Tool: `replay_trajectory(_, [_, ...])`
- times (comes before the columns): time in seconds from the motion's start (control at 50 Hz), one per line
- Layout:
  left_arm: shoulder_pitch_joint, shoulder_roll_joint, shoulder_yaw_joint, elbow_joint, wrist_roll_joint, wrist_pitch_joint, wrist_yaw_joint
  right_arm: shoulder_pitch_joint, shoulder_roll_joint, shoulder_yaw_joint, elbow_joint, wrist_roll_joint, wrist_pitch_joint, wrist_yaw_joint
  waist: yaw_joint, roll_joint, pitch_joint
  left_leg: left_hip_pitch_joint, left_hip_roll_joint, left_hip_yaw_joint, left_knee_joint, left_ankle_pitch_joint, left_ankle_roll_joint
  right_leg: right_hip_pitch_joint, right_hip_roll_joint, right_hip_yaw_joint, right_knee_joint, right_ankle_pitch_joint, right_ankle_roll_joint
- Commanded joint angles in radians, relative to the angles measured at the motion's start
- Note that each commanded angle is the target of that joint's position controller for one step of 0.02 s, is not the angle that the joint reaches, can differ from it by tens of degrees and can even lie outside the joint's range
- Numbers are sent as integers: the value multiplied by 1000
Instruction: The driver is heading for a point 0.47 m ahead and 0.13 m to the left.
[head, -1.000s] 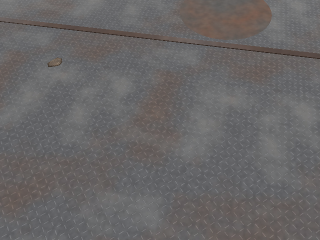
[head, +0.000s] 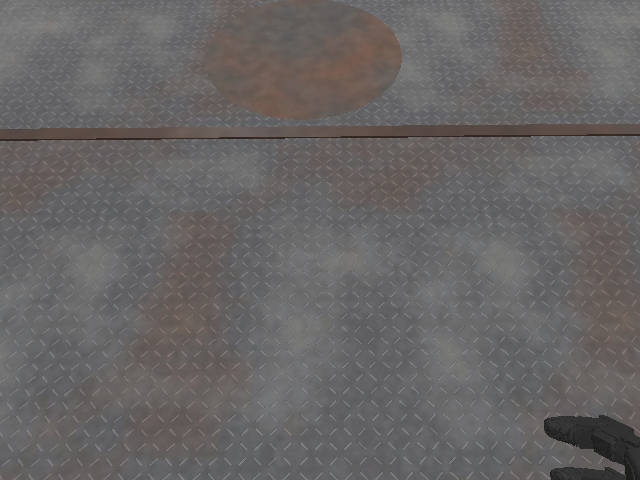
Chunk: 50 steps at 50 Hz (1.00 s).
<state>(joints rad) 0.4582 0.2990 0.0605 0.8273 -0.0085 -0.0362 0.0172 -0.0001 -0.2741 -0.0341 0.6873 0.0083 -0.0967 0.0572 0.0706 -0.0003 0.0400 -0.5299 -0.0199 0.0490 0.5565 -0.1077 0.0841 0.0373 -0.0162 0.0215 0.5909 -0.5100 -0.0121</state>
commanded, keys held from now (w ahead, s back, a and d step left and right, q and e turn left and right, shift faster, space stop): w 0.34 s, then w+q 0.14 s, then no key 0.52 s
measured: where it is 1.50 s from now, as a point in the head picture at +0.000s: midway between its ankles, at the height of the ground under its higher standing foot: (368, 473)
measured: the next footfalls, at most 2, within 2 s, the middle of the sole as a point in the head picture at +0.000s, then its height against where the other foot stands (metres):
right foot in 0.48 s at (431, 475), level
left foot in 0.86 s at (306, 431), level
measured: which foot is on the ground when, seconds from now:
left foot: down 0.00-0.50, up 0.52-0.84, down 0.86-1.00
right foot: up 0.00-0.46, down 0.48-1.00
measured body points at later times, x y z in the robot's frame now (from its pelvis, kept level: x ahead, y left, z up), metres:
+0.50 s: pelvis +0.29 -0.03 +0.01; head +0.32 -0.04 +0.46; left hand +0.51 +0.21 -0.06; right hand +0.29 -0.32 -0.12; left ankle +0.13 +0.10 -0.71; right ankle +0.41 -0.15 -0.72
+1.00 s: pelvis +0.44 -0.02 +0.02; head +0.45 -0.01 +0.47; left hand +0.51 +0.25 -0.11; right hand +0.63 -0.25 -0.08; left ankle +0.48 +0.10 -0.71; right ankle +0.41 -0.15 -0.71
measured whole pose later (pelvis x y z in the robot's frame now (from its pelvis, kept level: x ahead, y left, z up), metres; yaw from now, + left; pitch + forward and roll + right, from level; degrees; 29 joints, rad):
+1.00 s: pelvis +0.44 -0.02 +0.02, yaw +6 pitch +1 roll -1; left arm 0.21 0.25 0.02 0.87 0.02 -0.02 0.01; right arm 0.12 -0.24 -0.03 0.79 -0.01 0.02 -0.01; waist 0.03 -0.02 0.01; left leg -0.35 0.01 -0.01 0.53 -0.19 0.01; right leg -0.18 -0.02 -0.07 0.50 -0.33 0.01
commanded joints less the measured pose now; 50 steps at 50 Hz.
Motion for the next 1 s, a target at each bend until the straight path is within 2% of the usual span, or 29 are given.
replay_trajectory(0.02, [43,92,-1,-88,-18,-54,-11,437,-217,-73,55,8,4,-17,-203,197,-469,982,396,-838,-237,-300,277,-714,66,154,764,-65,1])
replay_trajectory(0.04, [-79,140,15,-130,-47,-65,-16,359,-185,-62,55,8,6,-24,-193,153,-271,838,363,-677,-267,-329,225,-812,7,115,780,4,-7])
replay_trajectory(0.06, [-142,135,8,-147,-39,-73,-12,284,-160,-54,42,2,7,-29,-160,55,-176,671,325,-560,-287,-253,191,-781,-51,87,722,96,-17])
replay_trajectory(0.08, [-169,126,12,-149,-18,-73,-9,231,-134,-46,37,-9,6,-29,-124,28,-104,523,289,-472,-310,-146,179,-738,-84,71,656,152,-13])
replay_trajectory(0.1, [-145,118,15,-143,-11,-63,-9,206,-109,-37,32,-24,1,-28,-85,57,-87,431,256,-409,-339,-75,172,-668,-111,79,622,190,-13])
replay_trajectory(0.18, [-139,60,2,-143,3,-29,-5,202,-127,-44,59,-7,-19,-30,-45,70,-33,284,232,-270,-432,33,195,-634,-137,50,481,249,22])
replay_trajectory(0.28, [-320,31,-15,-189,5,-46,-17,256,-167,-52,84,3,-9,-45,-104,38,9,304,180,-137,-445,90,146,-631,-112,10,138,550,39])
replay_trajectory(0.38, [-465,47,-11,-242,-9,-62,-43,364,-194,-57,130,19,18,-47,-159,41,30,440,234,-175,-372,75,122,-622,-67,6,-38,563,21])
replay_trajectory(0.44, [-406,86,7,-238,-7,-72,-50,357,-211,-63,137,19,38,-56,-103,72,-1,503,261,-224,-267,159,91,-522,-37,3,-100,450,-9])
replay_trajectory(0.46, [-306,112,23,-212,-5,-75,-46,340,-203,-59,135,17,43,-57,-42,68,-56,485,224,-201,-151,275,68,-376,-14,-20,-137,440,-31])
replay_trajectory(0.48, [-159,167,48,-179,7,-76,-37,344,-153,-40,124,5,41,-56,23,41,-183,390,159,-155,59,268,32,-124,-63,10,-103,460,-71])
replay_trajectory(0.5, [-32,269,70,-174,38,-71,-28,410,-60,-10,86,-10,28,-56,32,-143,-363,73,32,-78,441,-23,-49,254,-325,341,-82,503,-190])
replay_trajectory(0.52, [4,255,66,-155,35,-61,-31,465,-43,-3,96,5,12,-54,20,-310,-464,-118,-58,-145,662,-500,-87,356,-440,667,-207,558,-303])
replay_trajectory(0.54, [-42,180,45,-159,27,-58,-32,411,-151,-31,98,29,9,-56,33,-195,-355,-191,-11,-202,754,-481,-91,266,-404,579,-225,592,-279])
replay_trajectory(0.58, [-178,99,17,-164,20,-57,-35,306,-151,-35,76,13,23,-63,-20,-88,-178,-166,64,-147,704,-387,-100,13,-318,296,-221,862,-238])
replay_trajectory(0.62, [-258,68,8,-156,22,-62,-39,313,-119,-37,81,5,53,-66,-82,-98,-119,-35,102,-133,579,-326,-109,-172,-253,167,-276,925,-207])
replay_trajectory(0.66, [-277,59,6,-138,30,-72,-39,329,-72,-27,95,-4,72,-70,-104,-81,-107,52,83,-106,472,-262,-119,-254,-213,73,-306,1056,-204])
replay_trajectory(0.68, [-326,104,16,-131,29,-66,-33,344,-40,-15,81,-4,80,-70,-147,-128,-127,82,99,-105,354,-203,-128,-271,-238,64,-319,985,-217])
replay_trajectory(0.7, [-315,82,14,-126,24,-67,-29,304,-49,-12,86,-17,79,-69,-112,-88,-116,125,92,-91,298,-159,-127,-293,-197,12,-319,1066,-209])
replay_trajectory(0.72, [-325,112,19,-112,26,-61,-25,293,-35,-6,74,-14,81,-67,-124,-141,-140,157,91,-86,221,-84,-128,-290,-214,8,-323,1011,-210])
replay_trajectory(0.78, [-283,116,19,-73,16,-44,-21,223,-77,-15,67,-13,86,-62,-87,-97,-146,195,75,-77,116,-14,-119,-243,-213,-3,-306,916,-199])
replay_trajectory(0.84, [-296,112,14,-43,-1,-29,-20,202,-89,-25,63,-22,86,-60,-102,-83,-122,290,54,-57,-48,61,-80,-264,-198,10,-246,670,-158])
replay_trajectory(0.86, [-268,84,5,-27,-1,-27,-20,200,-104,-31,64,-29,86,-63,-99,-65,-115,348,61,-73,-123,136,-59,-282,-159,9,-209,548,-117])
replay_trajectory(0.88, [-225,49,-7,-16,20,-29,-20,196,-156,-42,55,-32,85,-72,-77,15,-131,425,150,-162,-138,397,-33,-312,-101,-25,-146,404,-58])
replay_trajectory(0.9, [-125,24,-14,3,44,-33,-22,158,-197,-47,36,-31,94,-84,-3,147,-156,495,249,-253,-109,517,39,-372,-27,-65,-89,157,-4])
replay_trajectory(0.92, [-102,-4,-25,15,44,-27,-15,130,-130,-26,28,-25,105,-88,-3,181,-180,483,282,-290,-124,414,111,-381,-11,-64,-71,90,31])
replay_trajectory(0.94, [-149,10,-27,5,30,-9,-5,108,-94,-23,45,-20,108,-77,-19,172,-166,386,242,-294,-158,142,99,-311,-28,-46,-126,175,33])
replay_trajectory(0.98, [-216,80,-9,9,23,25,9,66,-76,-17,40,-21,102,-59,-42,126,-76,283,146,-215,-159,18,20,-277,-30,-55,-147,239,21])
replay_trajectory(1.0, [-209,84,-6,15,27,33,11,74,-84,-19,49,-22,95,-55,-41,116,-74,289,126,-188,-142,48,1,-269,-34,-54,-154,246,18])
